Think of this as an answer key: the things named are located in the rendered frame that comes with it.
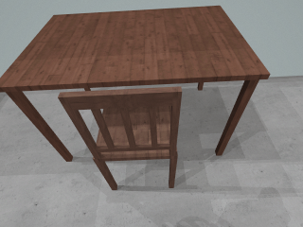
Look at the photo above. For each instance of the chair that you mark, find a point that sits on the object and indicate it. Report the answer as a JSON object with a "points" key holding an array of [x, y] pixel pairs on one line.
{"points": [[136, 124]]}

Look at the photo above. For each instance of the table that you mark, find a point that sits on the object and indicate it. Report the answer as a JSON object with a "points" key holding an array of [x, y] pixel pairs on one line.
{"points": [[134, 48]]}

